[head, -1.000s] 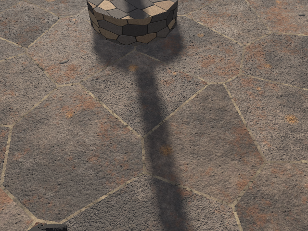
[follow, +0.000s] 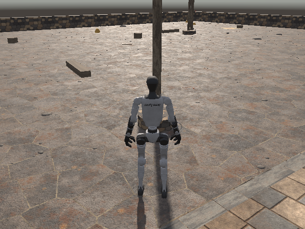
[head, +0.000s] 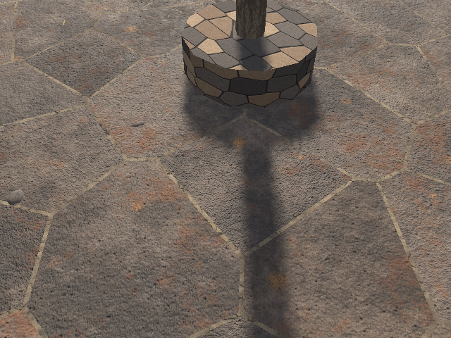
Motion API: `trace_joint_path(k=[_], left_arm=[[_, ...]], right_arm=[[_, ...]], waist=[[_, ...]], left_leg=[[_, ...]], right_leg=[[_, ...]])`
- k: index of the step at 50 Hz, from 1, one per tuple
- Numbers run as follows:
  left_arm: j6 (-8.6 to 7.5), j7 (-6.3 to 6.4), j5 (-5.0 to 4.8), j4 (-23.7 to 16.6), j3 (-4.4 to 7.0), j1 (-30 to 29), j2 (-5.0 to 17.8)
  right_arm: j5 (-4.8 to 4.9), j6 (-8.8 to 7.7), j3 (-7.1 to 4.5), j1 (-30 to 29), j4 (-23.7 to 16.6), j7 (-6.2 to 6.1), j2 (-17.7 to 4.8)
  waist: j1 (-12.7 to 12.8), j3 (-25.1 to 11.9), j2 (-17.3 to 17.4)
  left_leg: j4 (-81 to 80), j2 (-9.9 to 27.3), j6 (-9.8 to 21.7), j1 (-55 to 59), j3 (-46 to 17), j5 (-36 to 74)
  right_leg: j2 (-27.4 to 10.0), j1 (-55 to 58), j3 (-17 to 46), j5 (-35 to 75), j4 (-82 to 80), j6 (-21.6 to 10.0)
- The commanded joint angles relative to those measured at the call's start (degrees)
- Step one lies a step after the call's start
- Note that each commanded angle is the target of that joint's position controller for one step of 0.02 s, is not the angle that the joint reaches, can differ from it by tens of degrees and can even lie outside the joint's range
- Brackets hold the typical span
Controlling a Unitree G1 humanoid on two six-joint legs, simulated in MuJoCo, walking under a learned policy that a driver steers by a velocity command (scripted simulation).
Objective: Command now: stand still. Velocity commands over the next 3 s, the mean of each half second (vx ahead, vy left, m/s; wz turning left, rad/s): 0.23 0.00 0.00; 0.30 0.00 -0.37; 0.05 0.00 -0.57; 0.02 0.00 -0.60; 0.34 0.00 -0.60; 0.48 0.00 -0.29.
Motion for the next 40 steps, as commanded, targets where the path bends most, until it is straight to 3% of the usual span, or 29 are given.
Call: trace_joint_path(k=[1,4,5,7,8,10,11,12,14,15,16,17,18,19,20,22,23,26,29,33,34,36,37,38,39,40], left_arm=[[-0.38,0.22,-0.05,-1.2,1.27,1.2,6.9],[-0.33,0.27,-0.05,-0.5,1.19,1.5,6.6],[-0.23,0.34,-0.11,0.3,1.15,2.7,6.3],[0.16,0.68,-0.75,0.5,1.84,3.1,8.2],[0.16,0.88,-0.94,0.2,2.22,3.4,9.3],[-0.63,1.1,-1.62,0.5,3.4,5.9,12.4],[-1.24,1.17,-1.84,0.7,3.73,6.4,12.7],[-1.78,1.12,-1.75,0.4,3.71,5.8,11.9],[-2.07,0.69,-2.33,-0.9,3.68,2.0,11.0],[-2.03,0.43,-2.4,-1.7,3.59,0.4,10.4],[-2.32,0.19,-2.08,-2.5,3.09,-0.6,8.7],[-2.88,-0.02,-1.38,-4.2,1.92,-1.7,4.6],[-3.87,0.33,-2.04,-6.4,2.14,-3.1,4.9],[-4.62,0.05,-3.29,-6.2,2.77,-2.3,7.1],[-5.25,-0.56,-3.79,-5.5,2.8,-1.1,7.0],[-5.82,-0.96,-2.6,-5.1,3.53,-2.0,7.6],[-5.72,-1.38,-2.12,-5.1,3.73,-2.3,7.3],[-4.68,-2.26,-1.93,-6.0,3.22,-4.6,4.2],[-4.16,-2.52,-2.1,-8.9,2.16,-11.4,2.1],[-3.89,-3.58,-2.29,-11.8,1.66,-16.9,2.3],[-3.99,-3.99,-2.14,-12.5,1.7,-17.5,2.5],[-4.29,-4.83,-1.53,-13.3,2.56,-15.7,4.4],[-4.32,-5.13,-1.35,-12.4,3.45,-10.9,6.1],[-4.23,-5.26,-1.43,-10.2,4.8,-2.6,8.4],[-3.87,-4.73,-1.44,-8.8,6.2,4.1,10.9],[-3.09,-3.29,-0.79,-8.5,6.9,8.4,15.3]], right_arm=[[0.09,-0.52,-1.14,-1.0,-0.8,-0.41,-6.3],[0.14,-0.43,-1.05,-1.0,1.0,-0.57,-6.3],[0.18,-0.35,-0.9,-0.2,2.0,-0.6,-5.8],[0.72,-0.3,-1.06,-0.2,2.8,-0.63,-5.8],[0.75,-0.73,-1.05,-1.0,2.6,-0.52,-5.7],[1.08,-2.51,-0.84,-3.6,1.4,0.23,-4.6],[1.34,-3.44,-0.74,-4.5,1.0,0.73,-4.2],[1.72,-4.19,-0.82,-4.2,1.0,1.23,-4.1],[2.24,-5.28,-0.94,0.3,2.9,1.99,-3.6],[2.1,-5.42,-1.57,5.7,5.7,2.04,-4.3],[1.7,-5.35,-2.34,11.0,7.9,2.01,-5.9],[1.61,-5.5,-3.66,17.9,9.1,1.7,-10.8],[1.05,-6.36,-3.69,21.9,9.8,2.61,-13.3],[0.63,-7.35,-2.18,16.8,8.6,2.7,-9.3],[0.72,-7.99,-1.42,13.3,7.2,2.76,-6.7],[0.85,-8.07,-0.6,10.2,6.0,3.02,-5.5],[0.58,-7.63,-0.01,11.1,6.3,2.92,-4.0],[0.01,-6.79,0.08,14.1,6.9,1.76,-5.4],[-0.43,-6.62,0.01,13.9,6.6,0.75,-7.0],[0.17,-6.76,-0.22,16.6,7.4,0.51,-7.5],[0.26,-6.46,-0.22,16.1,7.3,0.45,-7.4],[0.07,-5.51,-0.65,14.0,6.2,-0.08,-9.0],[0.03,-4.85,-0.92,12.7,5.4,-0.55,-9.8],[-0.22,-4.13,-1.01,11.4,4.4,-0.9,-10.2],[-0.23,-3.98,-0.85,10.9,3.3,-0.99,-10.3],[-2.02,-4.65,0.23,12.5,1.0,-0.64,-6.9]], waist=[[0.2,-2.4,0.2],[0.1,-2.0,0.0],[0.1,-3.2,-0.3],[0.3,-0.3,-3.3],[0.7,2.4,-5.4],[1.7,6.4,-10.6],[1.8,8.2,-10.7],[1.1,8.8,-10.2],[-2.3,7.5,-8.8],[-4.5,5.4,-7.2],[-6.2,2.9,-3.2],[-8.0,-0.2,11.5],[-8.8,-2.2,17.9],[-5.7,1.0,9.6],[-4.0,2.5,7.2],[-2.6,3.6,4.5],[-2.5,3.0,4.9],[-2.9,2.6,4.7],[-4.1,4.7,4.1],[-4.9,6.6,4.0],[-4.3,7.1,3.6],[-1.6,4.0,5.2],[1.1,0.2,6.8],[4.9,-5.0,7.1],[8.4,-8.6,5.5],[6.8,-15.0,-7.8]], left_leg=[[-2.8,1.7,1.6,5.2,-1.6,13.4],[-3.1,1.7,1.5,5.3,-1.5,13.0],[-2.9,0.9,1.5,5.6,-0.4,7.6],[0.8,-2.2,1.8,0.9,2.8,-10.9],[3.3,-2.9,2.1,-3.8,3.7,-15.8],[12.7,-1.7,2.5,-11.5,5.1,-12.3],[15.2,0.5,3.2,-13.2,3.5,-11.2],[15.0,1.8,4.0,-14.2,2.8,-12.5],[3.7,1.6,5.5,-5.0,4.3,-10.5],[-1.0,-0.8,5.2,5.5,5.9,-4.7],[-3.0,0.5,5.3,13.4,2.0,-2.4],[-12.1,11.7,10.3,21.2,-17.4,-11.6],[-19.2,21.2,17.5,24.1,-37.9,-15.5],[-18.3,21.9,17.6,22.2,-35.6,-15.7],[-18.1,19.2,15.4,20.9,-28.8,-14.0],[-19.2,15.9,11.9,19.2,-18.7,-3.3],[-19.5,13.9,10.8,18.1,-14.3,2.7],[-20.4,12.3,11.0,17.1,-6.4,14.6],[-22.8,11.0,10.3,11.9,-0.3,15.1],[-24.3,12.8,9.9,12.4,4.7,16.6],[-22.4,13.0,9.2,13.9,6.2,22.0],[-14.4,13.3,7.3,16.8,8.6,43.6],[-7.3,13.1,6.1,17.8,9.4,53.9],[3.0,12.0,4.8,16.7,10.0,58.3],[15.4,9.6,2.4,10.0,10.5,52.3],[36.9,3.4,-0.5,-4.9,11.3,14.0]], right_leg=[[-1.9,-3.9,1.7,10.4,-5.8,-0.9],[-1.6,-3.8,1.5,10.4,-6.1,-0.9],[-1.2,-3.4,1.1,4.8,-6.7,-1.2],[-2.1,-5.4,3.8,-13.8,-8.8,-3.8],[-4.8,-6.1,7.8,-22.2,-11.2,-5.8],[-14.5,-5.0,20.5,-30.5,-17.9,-11.2],[-17.6,-5.8,24.2,-28.8,-19.3,-13.1],[-18.2,-4.9,24.1,-25.2,-19.0,-13.3],[-14.6,-7.4,17.1,-18.6,-15.6,-10.4],[-10.9,-11.9,12.5,-14.1,-11.9,-8.6],[-7.1,-15.9,7.4,-6.9,-3.6,-6.6],[0.2,-25.0,-1.8,-4.2,16.4,-2.2],[4.1,-33.2,1.3,-15.3,31.0,-1.4],[0.2,-37.6,6.1,-13.8,39.2,-2.7],[-2.2,-38.8,6.7,-7.8,40.6,-4.2],[-5.5,-38.7,4.9,1.3,36.3,-4.8],[-6.1,-36.4,3.9,3.9,34.1,-4.4],[-5.7,-35.5,1.2,8.7,27.8,-1.9],[-4.1,-31.9,-0.3,15.9,15.9,-1.2],[-2.4,-27.8,-2.0,20.5,7.9,-3.4],[-2.0,-27.5,-2.0,20.2,6.1,-4.3],[1.0,-22.4,-4.4,17.6,5.6,-6.0],[3.0,-17.2,-5.6,15.8,6.7,-6.8],[5.3,-8.2,-6.2,16.4,6.1,-7.9],[4.9,3.3,-3.6,21.4,2.9,-9.6],[-7.8,18.7,13.6,39.1,4.5,-13.6]])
